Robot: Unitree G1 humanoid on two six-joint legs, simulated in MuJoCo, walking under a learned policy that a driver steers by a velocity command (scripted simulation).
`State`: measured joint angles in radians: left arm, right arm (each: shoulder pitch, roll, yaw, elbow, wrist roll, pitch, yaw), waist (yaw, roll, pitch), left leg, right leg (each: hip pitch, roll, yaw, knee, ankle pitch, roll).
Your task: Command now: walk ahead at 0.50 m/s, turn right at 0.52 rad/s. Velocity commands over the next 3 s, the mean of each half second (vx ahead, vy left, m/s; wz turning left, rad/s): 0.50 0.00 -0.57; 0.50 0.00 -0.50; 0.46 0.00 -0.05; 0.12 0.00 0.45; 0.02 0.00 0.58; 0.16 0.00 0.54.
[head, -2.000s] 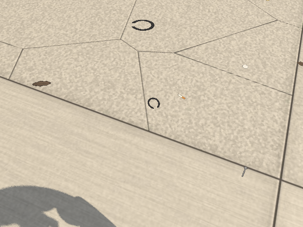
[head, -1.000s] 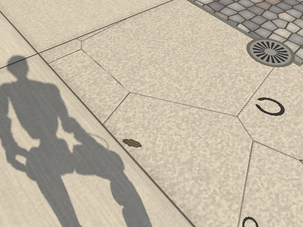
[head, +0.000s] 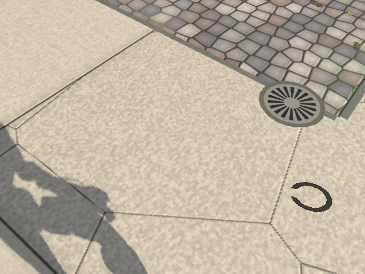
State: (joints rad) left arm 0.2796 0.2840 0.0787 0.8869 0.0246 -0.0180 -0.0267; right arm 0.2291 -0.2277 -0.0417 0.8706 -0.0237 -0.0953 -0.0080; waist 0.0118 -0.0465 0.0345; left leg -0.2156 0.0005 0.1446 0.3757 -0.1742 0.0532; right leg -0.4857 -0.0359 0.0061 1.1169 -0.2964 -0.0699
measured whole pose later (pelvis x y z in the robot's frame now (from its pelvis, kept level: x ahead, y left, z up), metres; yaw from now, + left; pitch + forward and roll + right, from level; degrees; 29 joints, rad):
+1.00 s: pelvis +0.53 -0.13 -0.02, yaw -32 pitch +1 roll +0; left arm 0.38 0.29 0.06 0.86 0.02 -0.05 0.00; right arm 0.13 -0.26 -0.04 0.75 -0.03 -0.06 0.01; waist 0.05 -0.02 0.04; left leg -0.38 -0.04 0.04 0.54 -0.18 0.05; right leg -0.23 0.11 0.11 1.08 -0.40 -0.09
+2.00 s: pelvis +0.79 -0.32 -0.02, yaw -15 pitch +0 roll -1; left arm 0.22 0.27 0.06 0.83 0.02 0.04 0.02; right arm 0.17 -0.25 -0.06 0.76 -0.01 0.03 0.01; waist 0.01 -0.04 0.06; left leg -0.34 -0.03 0.05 0.58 -0.25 0.08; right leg -0.39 -0.05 -0.11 0.99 -0.54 0.02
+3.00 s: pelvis +0.81 -0.30 +0.00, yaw +19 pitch +0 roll -1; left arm 0.25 0.31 0.06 0.76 0.04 0.00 -0.05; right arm 0.35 -0.26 -0.03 0.79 -0.01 -0.01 0.02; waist 0.00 -0.05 0.01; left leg -0.03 -0.07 -0.04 0.31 -0.27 0.08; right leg -0.51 -0.07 -0.04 0.98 -0.26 0.01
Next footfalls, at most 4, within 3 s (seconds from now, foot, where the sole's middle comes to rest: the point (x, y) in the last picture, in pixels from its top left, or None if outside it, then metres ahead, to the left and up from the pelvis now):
0.36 right None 0.31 -0.14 -0.78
0.90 left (212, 227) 0.67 -0.11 -0.78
1.42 right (288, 207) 0.77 -0.43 -0.78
1.92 left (246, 180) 0.89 -0.27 -0.78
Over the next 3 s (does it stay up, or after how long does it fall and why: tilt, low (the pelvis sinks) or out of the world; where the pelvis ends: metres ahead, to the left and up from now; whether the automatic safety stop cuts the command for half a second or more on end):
stays up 0.81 -0.30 0.00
